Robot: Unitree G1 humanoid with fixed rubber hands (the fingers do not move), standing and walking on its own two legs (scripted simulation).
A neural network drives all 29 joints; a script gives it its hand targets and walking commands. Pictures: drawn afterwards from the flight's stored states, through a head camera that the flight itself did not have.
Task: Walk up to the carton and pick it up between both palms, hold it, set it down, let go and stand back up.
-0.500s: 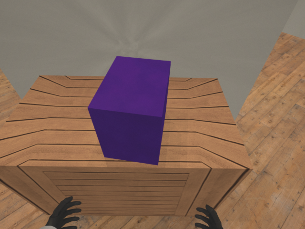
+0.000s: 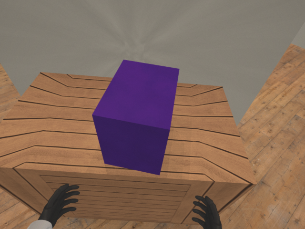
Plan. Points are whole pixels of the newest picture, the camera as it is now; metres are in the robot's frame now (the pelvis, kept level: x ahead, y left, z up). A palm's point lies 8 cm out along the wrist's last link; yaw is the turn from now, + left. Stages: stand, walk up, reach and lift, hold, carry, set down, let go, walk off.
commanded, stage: reach and lift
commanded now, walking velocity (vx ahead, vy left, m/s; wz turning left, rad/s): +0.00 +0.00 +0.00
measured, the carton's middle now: (141, 116) +0.49 +0.06 -0.01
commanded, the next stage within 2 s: none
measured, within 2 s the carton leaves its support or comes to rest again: neither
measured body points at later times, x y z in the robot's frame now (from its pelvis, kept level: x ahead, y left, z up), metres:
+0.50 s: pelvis +0.02 +0.05 +0.00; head +0.03 +0.06 +0.45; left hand +0.25 +0.25 -0.04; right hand +0.21 -0.15 -0.05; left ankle -0.01 +0.12 -0.74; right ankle +0.02 -0.07 -0.74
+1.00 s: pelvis +0.01 +0.05 +0.00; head +0.03 +0.05 +0.45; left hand +0.33 +0.24 +0.00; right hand +0.30 -0.14 -0.01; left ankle -0.01 +0.12 -0.74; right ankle +0.02 -0.07 -0.74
